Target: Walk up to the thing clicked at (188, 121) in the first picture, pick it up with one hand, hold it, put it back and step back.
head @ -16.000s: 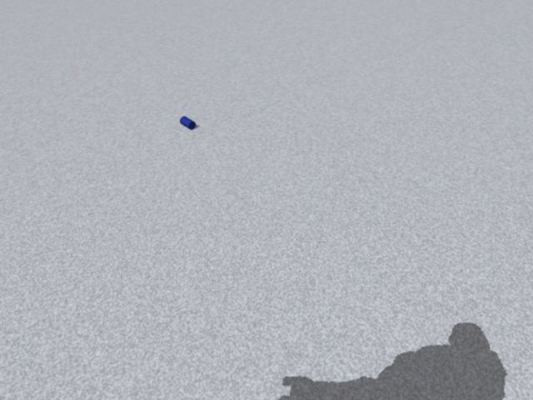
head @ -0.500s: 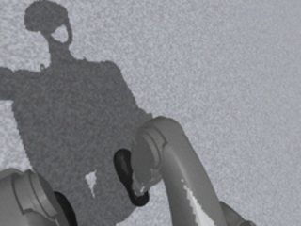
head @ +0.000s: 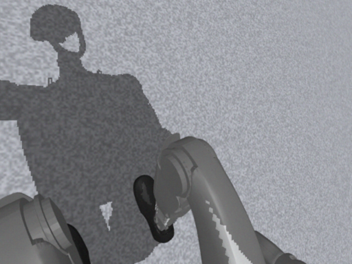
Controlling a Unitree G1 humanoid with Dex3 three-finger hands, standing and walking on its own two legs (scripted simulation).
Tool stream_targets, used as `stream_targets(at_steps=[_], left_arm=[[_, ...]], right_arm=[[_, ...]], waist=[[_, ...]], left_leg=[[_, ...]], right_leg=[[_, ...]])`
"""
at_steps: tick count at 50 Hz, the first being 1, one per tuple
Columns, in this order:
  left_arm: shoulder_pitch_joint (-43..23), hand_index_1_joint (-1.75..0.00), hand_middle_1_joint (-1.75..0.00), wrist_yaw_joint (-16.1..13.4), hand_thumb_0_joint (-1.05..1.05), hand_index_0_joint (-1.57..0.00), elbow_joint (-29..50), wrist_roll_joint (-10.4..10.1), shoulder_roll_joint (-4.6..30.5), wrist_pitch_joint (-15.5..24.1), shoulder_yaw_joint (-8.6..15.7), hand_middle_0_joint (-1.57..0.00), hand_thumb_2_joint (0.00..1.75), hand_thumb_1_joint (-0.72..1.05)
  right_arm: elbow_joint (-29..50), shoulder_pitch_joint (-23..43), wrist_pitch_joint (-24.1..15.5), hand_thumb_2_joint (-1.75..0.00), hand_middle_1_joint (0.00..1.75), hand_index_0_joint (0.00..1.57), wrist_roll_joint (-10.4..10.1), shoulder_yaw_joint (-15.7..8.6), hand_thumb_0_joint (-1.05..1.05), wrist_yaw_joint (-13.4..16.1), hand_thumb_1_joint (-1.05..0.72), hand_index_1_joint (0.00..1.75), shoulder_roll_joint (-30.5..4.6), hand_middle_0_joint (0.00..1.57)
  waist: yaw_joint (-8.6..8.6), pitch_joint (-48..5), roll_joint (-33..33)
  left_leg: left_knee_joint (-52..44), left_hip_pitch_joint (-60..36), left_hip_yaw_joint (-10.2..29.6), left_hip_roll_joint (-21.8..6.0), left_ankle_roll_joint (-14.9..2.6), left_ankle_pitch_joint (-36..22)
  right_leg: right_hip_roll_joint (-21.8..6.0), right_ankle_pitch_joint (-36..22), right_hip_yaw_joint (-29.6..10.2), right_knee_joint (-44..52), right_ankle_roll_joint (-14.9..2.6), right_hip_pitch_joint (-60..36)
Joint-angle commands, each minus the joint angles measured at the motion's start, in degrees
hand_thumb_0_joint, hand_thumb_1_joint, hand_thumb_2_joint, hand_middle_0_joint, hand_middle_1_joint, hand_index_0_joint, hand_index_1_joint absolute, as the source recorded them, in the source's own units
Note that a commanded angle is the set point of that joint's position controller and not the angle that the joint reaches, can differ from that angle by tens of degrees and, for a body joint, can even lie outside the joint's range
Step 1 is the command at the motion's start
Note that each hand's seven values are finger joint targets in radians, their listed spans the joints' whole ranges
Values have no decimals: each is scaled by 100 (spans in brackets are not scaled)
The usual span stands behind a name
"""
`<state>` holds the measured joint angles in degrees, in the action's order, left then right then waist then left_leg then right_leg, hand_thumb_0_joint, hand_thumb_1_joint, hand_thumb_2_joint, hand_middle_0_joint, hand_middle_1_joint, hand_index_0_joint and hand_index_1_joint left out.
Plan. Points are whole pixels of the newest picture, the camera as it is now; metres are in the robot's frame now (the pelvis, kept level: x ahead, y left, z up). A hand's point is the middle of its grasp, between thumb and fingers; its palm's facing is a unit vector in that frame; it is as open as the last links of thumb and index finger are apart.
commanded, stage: close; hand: left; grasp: from above
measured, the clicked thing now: out of the picture +0.47 +0.32 -0.28
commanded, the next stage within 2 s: settle in 0.98 s
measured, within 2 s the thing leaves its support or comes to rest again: leaves its support in 1.42 s
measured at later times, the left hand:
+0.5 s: hand out of the picture +0.46 +0.31 -0.24, palm faces -0.46 -0.11 -0.88, open 8.7 cm
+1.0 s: hand out of the picture +0.46 +0.31 -0.24, palm faces -0.46 -0.10 -0.88, open 8.3 cm
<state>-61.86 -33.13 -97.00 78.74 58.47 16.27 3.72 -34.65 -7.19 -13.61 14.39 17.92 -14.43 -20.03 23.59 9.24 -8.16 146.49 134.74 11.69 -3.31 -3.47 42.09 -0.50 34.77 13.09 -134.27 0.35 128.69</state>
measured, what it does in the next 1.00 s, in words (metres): stands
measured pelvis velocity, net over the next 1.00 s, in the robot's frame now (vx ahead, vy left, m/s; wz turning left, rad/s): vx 0.00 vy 0.00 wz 0.00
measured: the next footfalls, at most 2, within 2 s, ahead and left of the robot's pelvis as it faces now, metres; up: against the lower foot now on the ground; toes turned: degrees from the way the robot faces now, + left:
none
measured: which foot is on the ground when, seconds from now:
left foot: down 0.00-1.00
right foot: down 0.00-1.00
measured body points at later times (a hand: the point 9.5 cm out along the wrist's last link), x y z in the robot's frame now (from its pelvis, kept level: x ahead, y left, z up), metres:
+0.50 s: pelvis +0.00 +0.00 +0.00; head +0.28 +0.13 +0.33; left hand +0.48 +0.31 -0.19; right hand +0.05 -0.25 -0.05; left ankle +0.06 +0.11 -0.27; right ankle +0.13 -0.11 -0.27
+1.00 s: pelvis +0.00 +0.00 +0.00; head +0.27 +0.13 +0.33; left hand +0.48 +0.31 -0.19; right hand +0.06 -0.25 -0.05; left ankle +0.06 +0.11 -0.27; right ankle +0.13 -0.11 -0.27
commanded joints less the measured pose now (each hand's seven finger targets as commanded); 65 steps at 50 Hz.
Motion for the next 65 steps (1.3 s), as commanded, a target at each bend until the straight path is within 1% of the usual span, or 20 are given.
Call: stream_targets(at_steps=[1,2,6,9,11,14,16,24,25,36,38,42,47,48,51,54,57,60,64,65], left_arm=[[-1560,-72,-82,-236,0,-55,695,-147,1205,-53,97,-46,54,18],[-1606,-71,-82,-255,0,-56,784,-147,1326,-35,213,-46,51,19],[-1368,-68,-79,-148,0,-61,471,-244,1050,-50,44,-51,48,27],[-1553,-65,-77,-149,0,-64,886,-227,1399,13,256,-52,41,30],[-1119,-63,-75,-45,0,-66,342,-281,954,-12,17,-55,40,34],[-1595,-61,-74,-70,0,-71,897,-293,1393,82,176,-58,37,38],[-1360,-59,-70,-50,0,-74,813,-308,1346,59,182,-63,39,42],[-1307,-54,-64,-76,0,-89,699,-229,1301,133,175,-80,41,61],[-1308,-53,-63,-94,0,-91,875,-223,1368,148,223,-82,41,63],[-1557,-44,-50,-209,0,-108,778,-103,1288,69,143,-102,41,82],[-1439,-43,-48,-160,0,-110,627,-112,1110,17,56,-104,43,83],[-1574,-38,-44,-189,0,-112,779,-135,1336,1,195,-107,38,85],[-1417,-34,-39,-115,0,-115,661,-176,1197,-39,129,-110,35,87],[-1561,-32,-36,-144,0,-116,793,-205,1380,-21,235,-112,35,88],[-1375,-31,-34,-87,0,-119,401,-235,1073,-16,81,-116,36,92],[-1437,-28,-30,-43,0,-121,676,-267,1291,28,181,-120,37,93],[-1341,-33,-36,16,0,-132,466,-225,1157,25,101,-129,41,101],[-1473,-30,-33,70,0,-134,952,-264,1475,12,274,-131,39,103],[-1293,-28,-29,112,0,-134,1334,-285,1440,-23,393,-133,42,101],[-1251,-28,-30,143,0,-136,1298,-251,1353,-32,407,-134,40,104]], right_arm=[[-79,-1018,-17,-90,30,20,-26,-587,0,32,-89,30,-1898,20],[-120,-1095,-2,-90,30,20,-23,-613,0,47,-89,30,-1916,20],[-87,-1100,-28,-90,30,20,-30,-582,0,13,-89,30,-1890,20],[-128,-1239,9,-90,30,20,-46,-617,0,65,-89,30,-1902,20],[-74,-1163,8,-90,30,20,-19,-552,0,14,-89,30,-1801,20],[-131,-1265,40,-90,30,20,-52,-566,0,68,-90,30,-1898,20],[-128,-1197,70,-90,30,20,-61,-577,0,82,-89,30,-1853,20],[-46,-1155,129,-90,30,20,-31,-577,0,115,-89,30,-1870,20],[-48,-1140,141,-90,30,20,-58,-610,0,129,-89,30,-1869,20],[-93,-1079,71,-90,30,20,-26,-633,0,130,-89,30,-1910,20],[-67,-1110,39,-90,30,20,-17,-593,0,91,-89,30,-1895,20],[-108,-1148,34,-90,30,20,-35,-600,0,107,-89,30,-1908,20],[-87,-1189,15,-90,30,20,-23,-598,0,89,-89,30,-1875,20],[-135,-1186,29,-90,30,20,-37,-600,0,97,-89,30,-1888,20],[-98,-1237,47,-90,30,20,-37,-594,0,91,-89,30,-1892,20],[-101,-1213,67,-90,30,20,-47,-555,0,109,-89,30,-1882,20],[-19,-1193,86,-90,30,20,-32,-562,0,110,-90,30,-1905,20],[-1,-1262,108,-90,30,20,-68,-612,0,131,-90,30,-1872,20],[-35,-1311,176,-90,30,20,-118,-739,0,152,-90,30,-1845,20],[-13,-1368,184,-90,30,20,-101,-750,0,138,-90,30,-1834,20]], waist=[[308,-3457,3322],[300,-3561,3391],[375,-3226,2996],[250,-3876,3308],[346,-3468,2925],[316,-3809,3284],[194,-3783,3142],[259,-3495,3126],[169,-3649,3238],[271,-3570,3305],[346,-3375,3153],[283,-3625,3297],[311,-3593,3146],[265,-3707,3183],[376,-3432,3086],[283,-3578,3097],[330,-3366,3017],[161,-3832,3282],[26,-4143,3535],[127,-3972,3478]], left_leg=[[-1670,-2906,-106,27,336,-1439],[-1707,-2950,-115,20,341,-1433],[-1595,-2516,-188,60,262,-1226],[-1595,-2937,-217,46,285,-1554],[-1515,-2691,-222,48,264,-1537],[-1569,-2873,-220,53,273,-1632],[-1556,-2761,-255,47,272,-1603],[-1665,-2722,-140,44,304,-1372],[-1710,-2800,-158,40,306,-1346],[-1738,-2873,-114,21,323,-1215],[-1660,-2785,-145,33,308,-1273],[-1703,-2886,-140,25,318,-1412],[-1581,-2821,-244,44,278,-1525],[-1577,-2739,-242,53,271,-1514],[-1625,-2666,-206,56,280,-1409],[-1634,-2721,-176,54,292,-1514],[-1645,-2698,-133,58,301,-1343],[-1679,-2800,-258,68,272,-1318],[-1687,-2999,-280,76,330,-1695],[-1659,-3032,-250,75,346,-1755]], right_leg=[[366,-1287,228,918,-139,-1790],[368,-1278,223,958,-146,-1838],[386,-1169,212,1016,-116,-1915],[382,-1414,152,1009,-145,-2209],[421,-1423,194,975,-107,-2159],[400,-1484,169,1040,-126,-2287],[443,-1452,166,1055,-132,-2324],[416,-1206,253,998,-152,-1982],[430,-1178,228,1024,-169,-2053],[409,-1109,213,999,-166,-1853],[403,-1169,217,942,-137,-1834],[405,-1271,198,984,-153,-1963],[421,-1389,162,1019,-127,-2094],[415,-1387,171,1047,-130,-2136],[417,-1289,194,998,-143,-2029],[393,-1304,230,1035,-142,-2044],[377,-1160,246,985,-157,-1874],[402,-1193,128,1064,-155,-2201],[410,-1434,126,1006,-212,-2223],[371,-1470,163,966,-209,-2071]])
